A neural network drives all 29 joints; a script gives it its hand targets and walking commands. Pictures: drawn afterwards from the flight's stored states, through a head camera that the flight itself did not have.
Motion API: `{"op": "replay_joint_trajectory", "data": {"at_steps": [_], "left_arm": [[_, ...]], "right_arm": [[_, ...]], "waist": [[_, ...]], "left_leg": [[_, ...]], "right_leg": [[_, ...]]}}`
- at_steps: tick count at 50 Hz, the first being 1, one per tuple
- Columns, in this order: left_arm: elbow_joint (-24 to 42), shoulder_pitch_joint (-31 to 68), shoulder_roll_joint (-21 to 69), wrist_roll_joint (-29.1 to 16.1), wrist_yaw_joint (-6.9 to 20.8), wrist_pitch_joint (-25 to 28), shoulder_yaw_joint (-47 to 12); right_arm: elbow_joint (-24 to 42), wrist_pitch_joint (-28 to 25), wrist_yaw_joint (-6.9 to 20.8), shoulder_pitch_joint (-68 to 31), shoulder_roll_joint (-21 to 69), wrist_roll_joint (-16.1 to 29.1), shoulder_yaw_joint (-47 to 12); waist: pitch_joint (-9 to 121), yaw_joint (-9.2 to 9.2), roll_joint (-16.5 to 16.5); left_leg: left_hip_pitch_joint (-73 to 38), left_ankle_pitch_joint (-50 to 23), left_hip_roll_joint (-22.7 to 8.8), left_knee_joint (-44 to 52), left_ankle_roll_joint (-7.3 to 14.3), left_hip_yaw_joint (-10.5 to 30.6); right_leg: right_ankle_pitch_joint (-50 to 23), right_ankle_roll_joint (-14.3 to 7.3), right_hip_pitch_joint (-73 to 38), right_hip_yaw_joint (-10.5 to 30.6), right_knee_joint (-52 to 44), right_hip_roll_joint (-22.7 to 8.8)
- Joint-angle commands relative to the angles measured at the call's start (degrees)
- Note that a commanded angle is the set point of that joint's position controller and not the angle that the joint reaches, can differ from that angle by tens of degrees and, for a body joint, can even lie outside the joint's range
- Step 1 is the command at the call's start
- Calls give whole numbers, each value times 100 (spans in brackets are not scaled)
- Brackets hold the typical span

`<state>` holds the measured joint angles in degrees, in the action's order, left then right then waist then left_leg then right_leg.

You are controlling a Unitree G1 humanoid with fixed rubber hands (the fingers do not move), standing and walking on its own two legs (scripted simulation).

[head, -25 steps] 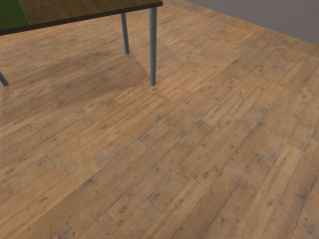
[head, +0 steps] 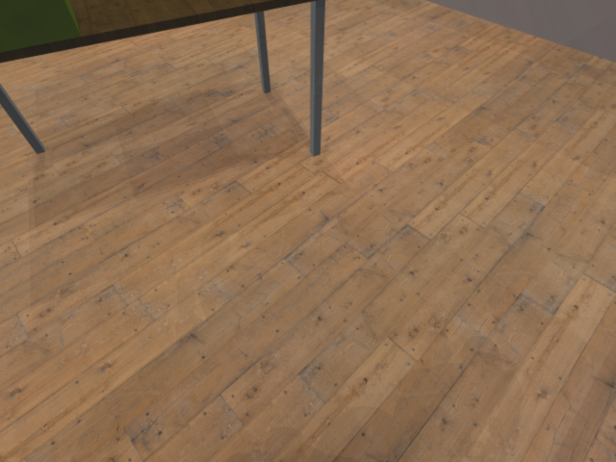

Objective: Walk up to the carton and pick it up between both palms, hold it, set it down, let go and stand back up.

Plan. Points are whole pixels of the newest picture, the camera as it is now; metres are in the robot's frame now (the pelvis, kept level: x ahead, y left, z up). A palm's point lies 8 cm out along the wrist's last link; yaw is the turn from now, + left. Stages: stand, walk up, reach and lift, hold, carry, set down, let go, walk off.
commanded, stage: walk up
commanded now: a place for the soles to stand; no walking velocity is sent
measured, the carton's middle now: out of the picture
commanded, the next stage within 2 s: none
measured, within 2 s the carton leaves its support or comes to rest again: neither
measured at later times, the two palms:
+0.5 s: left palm (62, 388) +0.22 +0.40 -0.12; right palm (369, 417) +0.19 -0.07 -0.12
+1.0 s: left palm (46, 324) +0.32 +0.46 -0.10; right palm (282, 198) +0.60 +0.08 -0.10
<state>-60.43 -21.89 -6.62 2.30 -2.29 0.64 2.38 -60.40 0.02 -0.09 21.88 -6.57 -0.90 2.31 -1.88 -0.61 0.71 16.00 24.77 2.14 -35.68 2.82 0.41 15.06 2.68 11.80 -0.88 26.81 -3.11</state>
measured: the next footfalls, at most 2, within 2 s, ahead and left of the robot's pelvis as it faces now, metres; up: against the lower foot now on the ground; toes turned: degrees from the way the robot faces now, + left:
left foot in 0.26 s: +0.13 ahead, +0.22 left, +0.00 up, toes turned +18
right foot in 0.74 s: +0.47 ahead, +0.16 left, +0.00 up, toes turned +18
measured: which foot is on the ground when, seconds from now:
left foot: up 0.00-0.24, down 0.26-0.76, up 0.78-1.00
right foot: down 0.00-0.26, up 0.28-0.72, down 0.74-1.00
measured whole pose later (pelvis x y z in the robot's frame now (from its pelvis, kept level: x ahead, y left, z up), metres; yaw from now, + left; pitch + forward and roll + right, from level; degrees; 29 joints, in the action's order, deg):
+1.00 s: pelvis +0.38 +0.23 +0.00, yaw +32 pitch -1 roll -1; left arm -40.1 -20.3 -8.1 2.5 -1.1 6.1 1.8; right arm -38.2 -1.2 1.1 16.8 -12.6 -2.5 4.1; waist -0.7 2.4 1.8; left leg 33.9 19.1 -0.7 -67.9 -0.8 2.8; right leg 14.4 -2.2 11.7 -13.5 26.9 -2.4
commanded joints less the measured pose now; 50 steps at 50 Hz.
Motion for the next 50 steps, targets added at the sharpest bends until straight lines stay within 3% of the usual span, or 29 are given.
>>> {"op": "replay_joint_trajectory", "data": {"at_steps": [1,3,7,8,9,11,12,13,14,15,16,18,19,20,21,25,31,34,35,36,37,38,39,40,41,42,44,48,50], "left_arm": [[834,-170,-1078,143,-270,258,438],[1011,294,-1033,143,-294,339,361],[1338,1122,-1161,199,-141,418,333],[1468,1111,-1227,160,-90,421,316],[1458,1140,-1257,184,-10,412,320],[1555,1306,-1377,203,59,338,313],[1625,1130,-1299,177,113,292,238],[1656,851,-943,172,167,255,86],[1874,897,-447,113,333,213,-164],[2249,997,-536,90,455,190,-177],[2668,1139,-853,-10,497,181,-74],[2676,1302,-802,-148,461,308,-145],[2542,1256,-811,-155,430,338,-151],[2597,1177,-856,-97,430,334,-170],[2642,1249,-883,6,419,321,-169],[2740,1330,-667,-86,451,205,-208],[3142,2300,-269,-172,445,365,-430],[3081,2047,-257,-107,328,357,-381],[3025,1600,-340,-109,290,371,-302],[2933,989,-604,-26,237,407,-180],[2792,171,-818,93,162,471,-8],[2773,-401,-1330,171,93,485,183],[2715,-426,-1355,94,64,427,318],[2779,-128,-1189,69,26,379,329],[2900,4,-851,38,-16,401,221],[2923,207,-716,59,-27,464,123],[2827,513,-423,71,2,603,17],[2410,358,-570,-7,151,738,15],[2348,375,-661,-17,151,727,27]], "right_arm": [[1393,1,254,-1311,-794,-289,220],[1504,-20,352,-816,-681,-209,192],[1495,-49,462,35,-637,-65,161],[1650,-66,479,-137,-525,-48,116],[1777,-82,511,-78,-492,-44,100],[1788,-121,460,451,-699,-56,158],[1727,-191,404,741,-697,-79,206],[1615,-238,328,1109,-959,-94,368],[1696,-293,271,1606,-1456,-95,566],[1907,-270,152,1407,-1702,7,586],[2197,-203,67,755,-2048,79,594],[2515,-260,-48,287,-1642,29,540],[2470,-310,-85,364,-1449,-19,467],[2489,-352,-97,469,-1240,-20,387],[2395,-393,-85,723,-1059,-14,391],[2374,-495,-136,695,-935,-78,379],[2076,-578,-60,756,-825,-65,376],[2037,-513,-44,1155,-1016,-6,435],[2045,-494,-40,1058,-1046,30,416],[2061,-484,-17,1143,-884,19,386],[2145,-485,38,1029,-755,20,344],[2264,-461,50,1359,-398,-33,163],[2333,-325,-39,1117,-654,-68,181],[2472,-242,-72,753,-822,-163,215],[2606,-211,-71,338,-972,-156,252],[2580,-182,-42,361,-860,-109,252],[2491,-156,78,30,-721,-128,205],[2516,-220,178,-62,-365,-166,54],[2472,-242,221,-211,-260,-192,-59]], "waist": [[-629,484,-941],[-419,100,-790],[-96,-312,-1276],[-238,-203,-1096],[-351,-223,-1382],[-533,-503,-680],[-330,-609,110],[-119,-646,1345],[-129,-839,2518],[-298,-639,2265],[-546,-428,1975],[-605,-203,1387],[-559,-188,1030],[-262,-183,1080],[-209,-294,608],[-64,-116,-289],[-50,-332,-9],[221,-459,401],[391,-206,597],[798,37,8],[1265,403,-130],[1900,474,-1407],[1594,603,-1146],[1390,617,-993],[967,620,-517],[589,401,-623],[188,212,-90],[-177,13,-352],[-355,-55,-448]], "left_leg": [[3298,560,-810,-2552,-203,227],[2713,-41,-1002,-2783,-326,326],[1110,-270,-995,-1609,-507,-138],[759,-332,-911,-1268,-477,-339],[391,-405,-877,-1003,-423,-510],[-216,-576,-749,-500,-335,-924],[-681,-727,-524,-61,-315,-901],[-918,-457,-148,155,-212,-738],[-984,1164,-957,930,-83,1569],[-668,2174,-1585,2275,322,3775],[-212,2848,-1966,2826,870,4733],[-657,1066,-1873,2317,964,3789],[-523,-26,-1720,2031,687,3227],[-666,-651,-1579,1918,654,2931],[-462,-1176,-1782,1887,646,3088],[-640,-1319,-1541,2019,628,2401],[-767,-2709,-474,1647,650,1149],[-1195,-2625,-652,1239,579,1552],[-1158,-2269,-541,856,552,1630],[-783,-2596,-488,-43,530,1672],[126,-1837,-253,-1190,439,1399],[1210,349,325,-2788,213,936],[2160,1471,544,-3614,60,454],[2575,1235,302,-4141,-59,445],[2716,743,86,-4440,-135,644],[2677,407,-87,-4433,-158,762],[2159,-268,-367,-3764,-228,729],[1848,-782,-495,-3250,-446,339],[2051,-1340,-530,-2670,-489,161]], "right_leg": [[2655,-1467,-1012,2526,-1857,-2745],[2374,-1231,-496,1748,-2005,-2422],[1693,-766,240,-366,-1605,-1530],[1853,-706,731,-666,-1501,-1428],[2006,-696,946,-726,-1383,-1473],[2548,-734,1233,-763,-793,-1634],[2565,-606,1341,-1131,231,-1248],[2200,-580,1273,-1439,1843,-603],[2691,-306,2161,-1105,3852,-59],[2433,-194,2740,-428,4428,230],[2231,-193,3063,-170,4715,-5],[1218,-254,3468,120,5263,-458],[901,-263,3228,243,5188,-598],[651,-234,2997,200,4890,-658],[602,-217,2825,184,4992,-662],[-139,-95,2999,82,4127,-530],[-1089,-254,2135,-849,1181,-65],[-653,-450,1519,-1039,451,226],[-738,-560,1026,-825,60,119],[-887,-707,-125,-644,74,86],[-596,-918,-1448,171,290,-543],[230,-1311,-2625,2122,21,-1953],[1153,-1834,-2848,3404,-702,-2617],[1662,-2095,-2646,3842,-1159,-2798],[1689,-1766,-2163,3362,-1327,-2593],[1256,-1519,-1573,2422,-1236,-2433],[-72,-1122,-554,1009,-1174,-1778],[-672,-1341,465,98,-1503,-1516],[-669,-1230,505,-281,-1512,-1337]]}}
